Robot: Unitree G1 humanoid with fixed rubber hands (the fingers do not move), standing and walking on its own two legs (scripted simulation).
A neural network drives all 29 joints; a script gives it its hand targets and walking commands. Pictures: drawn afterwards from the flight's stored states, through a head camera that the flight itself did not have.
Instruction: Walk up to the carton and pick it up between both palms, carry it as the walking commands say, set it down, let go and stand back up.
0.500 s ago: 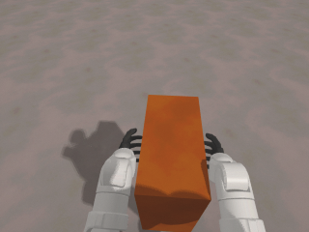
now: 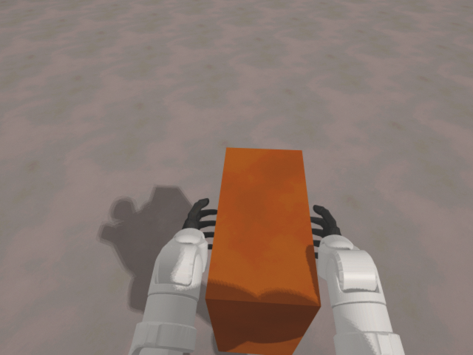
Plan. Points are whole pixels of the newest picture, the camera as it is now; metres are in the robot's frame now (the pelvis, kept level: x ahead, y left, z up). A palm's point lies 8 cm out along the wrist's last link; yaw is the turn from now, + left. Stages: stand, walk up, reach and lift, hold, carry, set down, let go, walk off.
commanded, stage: carry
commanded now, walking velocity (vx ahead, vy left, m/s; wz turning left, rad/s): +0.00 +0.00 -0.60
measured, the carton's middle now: (259, 253) +0.33 +0.00 -0.02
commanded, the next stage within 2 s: none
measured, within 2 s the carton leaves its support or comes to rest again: neither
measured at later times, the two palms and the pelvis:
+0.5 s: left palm (223, 258) +0.27 +0.06 +0.07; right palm (376, 292) +0.22 -0.17 +0.05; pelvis -0.05 +0.00 -0.03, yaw -10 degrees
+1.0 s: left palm (241, 279) +0.22 +0.03 +0.09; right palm out of the picture +0.12 -0.18 +0.10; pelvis -0.10 +0.04 +0.00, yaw -27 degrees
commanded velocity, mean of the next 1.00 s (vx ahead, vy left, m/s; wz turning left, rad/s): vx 0.00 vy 0.00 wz -0.60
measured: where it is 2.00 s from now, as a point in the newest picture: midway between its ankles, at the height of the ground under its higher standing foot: outside the picture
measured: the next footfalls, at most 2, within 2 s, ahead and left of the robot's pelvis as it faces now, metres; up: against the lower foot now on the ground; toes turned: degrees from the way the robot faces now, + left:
left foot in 0.80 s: -0.05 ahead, +0.13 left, +0.00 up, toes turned -18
right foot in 1.22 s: -0.15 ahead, -0.11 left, +0.00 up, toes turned -43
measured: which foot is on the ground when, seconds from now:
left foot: down 0.00-0.46, up 0.48-0.78, down 0.80-1.00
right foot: down 0.00-0.82, up 0.84-1.00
